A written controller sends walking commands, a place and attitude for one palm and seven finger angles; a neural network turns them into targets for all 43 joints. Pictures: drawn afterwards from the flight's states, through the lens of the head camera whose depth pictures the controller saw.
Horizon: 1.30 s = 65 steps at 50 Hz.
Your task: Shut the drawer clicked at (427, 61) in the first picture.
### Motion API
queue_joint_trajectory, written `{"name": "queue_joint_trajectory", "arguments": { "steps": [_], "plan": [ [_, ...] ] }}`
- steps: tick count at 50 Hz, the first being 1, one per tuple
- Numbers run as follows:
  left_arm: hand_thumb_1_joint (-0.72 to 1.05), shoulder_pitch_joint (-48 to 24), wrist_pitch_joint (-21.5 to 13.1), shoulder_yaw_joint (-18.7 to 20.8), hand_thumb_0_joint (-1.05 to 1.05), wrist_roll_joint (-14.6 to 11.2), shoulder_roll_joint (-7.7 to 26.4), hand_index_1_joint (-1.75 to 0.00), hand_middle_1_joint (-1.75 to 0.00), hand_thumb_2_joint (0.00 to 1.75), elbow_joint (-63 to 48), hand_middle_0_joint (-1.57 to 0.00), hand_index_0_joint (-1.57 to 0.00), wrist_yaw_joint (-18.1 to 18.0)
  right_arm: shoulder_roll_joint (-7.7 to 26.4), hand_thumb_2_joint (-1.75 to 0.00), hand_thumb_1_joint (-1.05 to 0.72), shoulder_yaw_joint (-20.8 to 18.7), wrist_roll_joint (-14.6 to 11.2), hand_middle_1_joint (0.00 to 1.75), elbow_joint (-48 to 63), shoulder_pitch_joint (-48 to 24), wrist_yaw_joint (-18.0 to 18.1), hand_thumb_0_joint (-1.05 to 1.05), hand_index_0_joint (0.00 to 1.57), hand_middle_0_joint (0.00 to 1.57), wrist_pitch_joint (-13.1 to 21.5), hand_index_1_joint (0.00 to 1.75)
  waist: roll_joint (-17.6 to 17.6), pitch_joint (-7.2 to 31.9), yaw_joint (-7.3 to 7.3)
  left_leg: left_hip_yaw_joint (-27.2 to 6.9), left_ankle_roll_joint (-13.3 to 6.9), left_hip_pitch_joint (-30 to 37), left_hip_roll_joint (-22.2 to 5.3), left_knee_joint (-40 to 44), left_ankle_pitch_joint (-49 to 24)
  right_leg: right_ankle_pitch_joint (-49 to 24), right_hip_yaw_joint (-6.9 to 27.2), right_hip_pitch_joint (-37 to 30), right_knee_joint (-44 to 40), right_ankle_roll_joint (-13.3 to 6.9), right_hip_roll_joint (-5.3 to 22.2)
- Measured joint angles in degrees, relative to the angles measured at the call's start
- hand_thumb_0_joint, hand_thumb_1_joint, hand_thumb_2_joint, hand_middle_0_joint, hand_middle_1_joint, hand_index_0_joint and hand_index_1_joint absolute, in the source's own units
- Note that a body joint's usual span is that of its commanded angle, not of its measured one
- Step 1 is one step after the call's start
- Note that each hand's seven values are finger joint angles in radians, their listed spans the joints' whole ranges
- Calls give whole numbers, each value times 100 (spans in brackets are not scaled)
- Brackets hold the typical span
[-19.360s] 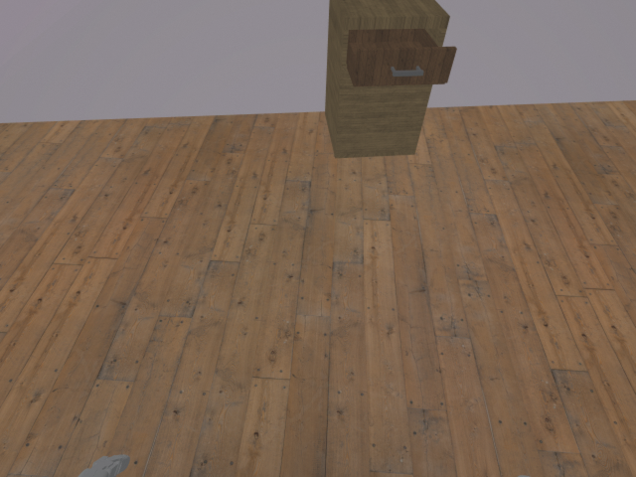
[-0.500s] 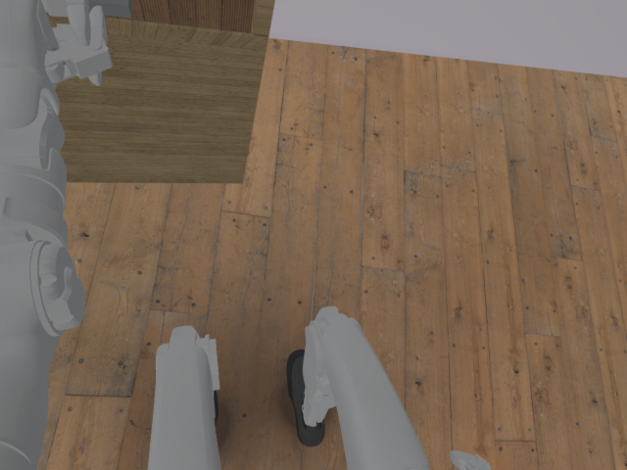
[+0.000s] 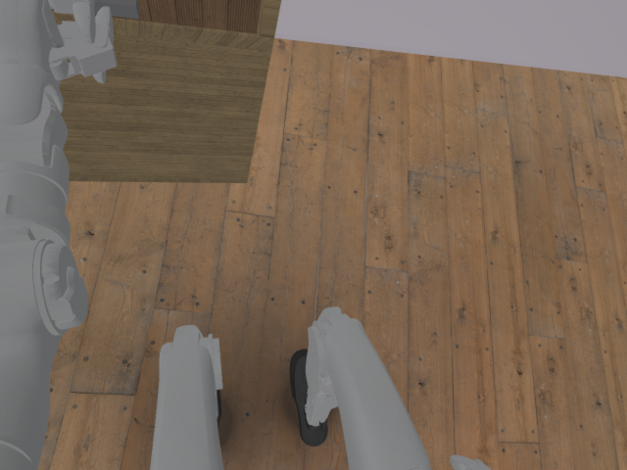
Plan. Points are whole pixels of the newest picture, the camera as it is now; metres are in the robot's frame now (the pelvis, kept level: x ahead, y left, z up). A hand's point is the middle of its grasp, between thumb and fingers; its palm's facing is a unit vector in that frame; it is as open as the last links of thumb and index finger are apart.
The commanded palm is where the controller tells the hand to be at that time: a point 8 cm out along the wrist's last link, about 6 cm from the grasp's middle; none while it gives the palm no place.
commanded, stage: pull the fist back off the drawer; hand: left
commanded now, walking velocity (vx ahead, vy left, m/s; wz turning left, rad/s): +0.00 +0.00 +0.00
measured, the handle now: out of the picture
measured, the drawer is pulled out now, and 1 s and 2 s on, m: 0.00 0.00 0.00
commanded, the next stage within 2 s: draw the hand back to the body in 0.40 s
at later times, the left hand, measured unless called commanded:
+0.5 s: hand (114, 54) +0.57 +0.18 +0.03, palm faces +0.01 -1.00 -0.04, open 3.2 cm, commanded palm +0.54 +0.20 +0.05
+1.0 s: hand out of the picture +0.42 +0.19 +0.20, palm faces +0.00 -1.00 -0.05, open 3.3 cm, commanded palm +0.39 +0.24 +0.21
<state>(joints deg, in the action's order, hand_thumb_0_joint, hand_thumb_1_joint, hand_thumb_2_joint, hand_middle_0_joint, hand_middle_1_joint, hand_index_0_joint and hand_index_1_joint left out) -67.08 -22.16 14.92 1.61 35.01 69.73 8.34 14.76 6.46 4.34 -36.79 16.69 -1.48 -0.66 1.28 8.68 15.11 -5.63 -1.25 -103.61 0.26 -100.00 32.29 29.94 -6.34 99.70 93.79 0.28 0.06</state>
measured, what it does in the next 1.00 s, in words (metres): rises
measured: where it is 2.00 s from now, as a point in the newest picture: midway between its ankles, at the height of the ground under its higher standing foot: (259, 426)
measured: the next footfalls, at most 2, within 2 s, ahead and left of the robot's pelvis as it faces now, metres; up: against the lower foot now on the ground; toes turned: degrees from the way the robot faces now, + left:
none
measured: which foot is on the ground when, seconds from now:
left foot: down 0.00-1.00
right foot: down 0.00-1.00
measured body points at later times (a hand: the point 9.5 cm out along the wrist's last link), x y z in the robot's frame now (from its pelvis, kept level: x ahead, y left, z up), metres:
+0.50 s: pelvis +0.03 +0.00 +0.02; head +0.24 +0.04 +0.42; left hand +0.56 +0.23 +0.04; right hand +0.09 -0.26 -0.09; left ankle +0.08 +0.10 -0.49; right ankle +0.10 -0.13 -0.49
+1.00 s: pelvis +0.08 -0.01 +0.15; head +0.16 +0.02 +0.59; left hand +0.41 +0.25 +0.20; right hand +0.27 -0.25 +0.06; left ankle +0.08 +0.10 -0.49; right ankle +0.10 -0.13 -0.49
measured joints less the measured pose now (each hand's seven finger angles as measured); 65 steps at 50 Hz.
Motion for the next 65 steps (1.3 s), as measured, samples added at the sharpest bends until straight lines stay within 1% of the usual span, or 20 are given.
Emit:
{"name": "queue_joint_trajectory", "arguments": {
  "steps": [5,11,16,20,26,28,30,32,35,37,39,41,44,47,51,52,54,57,61,65],
  "plan": [
    [64,218,12,45,-3,-86,-143,-160,-160,95,-222,-140,-140,34,-4,-90,-91,-56,-15,30,50,15,-52,0,21,21,-95,30,22,9,-78,7,9,83,-23,7,64,49,9,-67,-6,-7,-23],
    [72,584,-12,273,-4,-190,-353,-160,-160,93,-523,-140,-140,87,0,-90,-91,-96,-64,30,151,-17,-82,0,21,21,-221,30,63,29,-163,63,-1,227,-74,63,153,111,67,-163,-45,-3,-69],
    [79,1094,-52,441,-2,-322,-586,-160,-160,91,-1028,-140,-140,88,-21,-90,-91,-182,-107,30,276,-58,-134,0,21,21,-354,30,123,72,-247,145,-6,398,-126,140,251,182,150,-275,-93,5,-114],
    [84,1439,-116,453,0,-390,-781,-160,-160,90,-1248,-140,-140,99,-41,-90,-91,-221,-153,30,322,-121,-163,0,21,21,-437,30,140,93,-345,215,-13,603,-155,244,327,246,220,-431,-159,13,-139],
    [88,1538,-224,561,1,-399,-836,-160,-160,90,-1245,-140,-140,62,-48,-90,-91,-257,-155,30,382,-244,-138,0,21,21,-460,30,144,108,-397,238,1,719,-155,296,415,346,243,-521,-175,2,-139],
    [89,1692,-235,600,2,-445,-869,-160,-160,90,-1570,-140,-140,96,-48,-90,-91,-302,-169,30,411,-275,-144,0,21,21,-499,30,153,112,-423,241,12,755,-160,310,448,379,246,-551,-183,-6,-144],
    [89,2089,-173,585,2,-550,-955,-160,-160,90,-2245,-140,-140,161,-54,-90,-91,-382,-233,30,470,-295,-167,0,21,21,-569,30,183,100,-481,260,22,887,-169,401,468,395,267,-671,-267,-5,-153],
    [90,2640,-5,478,2,-699,-1088,-160,-160,90,-3036,-140,-139,243,-70,-90,-91,-465,-334,30,536,-306,-187,0,20,20,-646,30,210,61,-594,302,20,1170,-180,617,459,380,311,-931,-464,16,-163],
    [90,3558,419,195,2,-944,-1354,-160,-160,90,-4003,-140,-139,338,-80,-90,-91,-512,-513,30,633,-286,-183,0,20,20,-701,30,235,38,-821,373,9,1790,-175,1145,363,297,383,-1518,-944,23,-160],
    [90,4110,718,16,2,-1083,-1522,-160,-160,89,-4410,-140,-139,329,-86,-90,-91,-491,-615,30,666,-289,-138,0,20,20,-668,30,219,49,-957,407,12,2265,-158,1562,263,216,417,-1974,-1320,14,-145],
    [90,4571,889,-101,2,-1189,-1654,-160,-160,89,-4667,-140,-140,240,-96,-90,-91,-458,-673,30,680,-309,-58,0,20,20,-561,30,177,92,-1054,415,22,2717,-137,1956,152,133,426,-2421,-1683,0,-126],
    [90,4928,882,-169,2,-1273,-1759,-160,-160,89,-4820,-140,-140,122,-107,-90,-91,-454,-689,30,683,-336,22,0,20,21,-411,30,130,158,-1120,388,41,3124,-113,2284,62,72,401,-2840,-1997,-15,-104],
    [90,5277,654,-282,2,-1321,-1840,-160,-160,89,-4947,-140,-140,26,-93,-90,-91,-490,-675,30,689,-392,117,0,20,21,-195,30,55,247,-1187,313,75,3657,-83,2626,-13,29,328,-3412,-2346,-44,-79],
    [90,5462,442,-433,2,-1307,-1820,-160,-160,90,-4941,-140,-140,147,-34,-90,-91,-531,-672,30,717,-485,172,0,20,21,-76,30,2,275,-1216,243,95,4115,-70,2849,-43,10,261,-3910,-2599,-66,-71],
    [90,5892,561,-628,2,-1352,-1778,-160,-160,90,-5131,-140,-140,427,53,-90,-91,-568,-718,30,914,-562,214,0,20,20,-66,30,9,182,-1202,228,92,4735,-79,3179,-101,-64,247,-4550,-2965,-70,-84],
    [90,6062,701,-697,2,-1221,-1762,-160,-160,90,-5269,-140,-140,320,40,-90,-91,-587,-729,30,985,-559,244,0,20,20,-120,30,-12,138,-1215,266,94,4940,-82,3318,-134,-100,286,-4733,-3085,-62,-84],
    [90,6501,1096,-842,2,-960,-1741,-160,-160,89,-5636,-140,-140,-113,-24,-90,-91,-606,-739,30,1141,-516,341,0,20,20,-278,30,-54,57,-1245,367,115,5418,-80,3700,-246,-197,389,-5149,-3394,-36,-77],
    [90,7182,1609,-973,2,-731,-1760,-160,-160,89,-6165,-140,-140,-722,-95,-90,-91,-564,-745,30,1338,-376,489,0,20,20,-404,30,-11,-20,-1279,445,63,6088,-60,4279,-412,-361,466,-5782,-3926,-27,-60],
    [90,7711,2016,-990,2,-594,-1676,-160,-160,89,-6707,-140,-140,-1278,-162,-90,-91,-457,-724,30,1327,-225,659,0,20,20,-386,30,70,-114,-1381,463,43,6823,-33,4863,-586,-520,484,-6513,-4492,-19,-35],
    [90,7910,2189,-918,2,-557,-1628,-160,-160,89,-7130,-140,-140,-1551,-201,-90,-91,-373,-712,30,1132,-163,721,1,20,20,-258,30,164,-210,-1490,445,38,7431,-8,5304,-710,-635,467,-7136,-4939,-9,-12]
  ]
}}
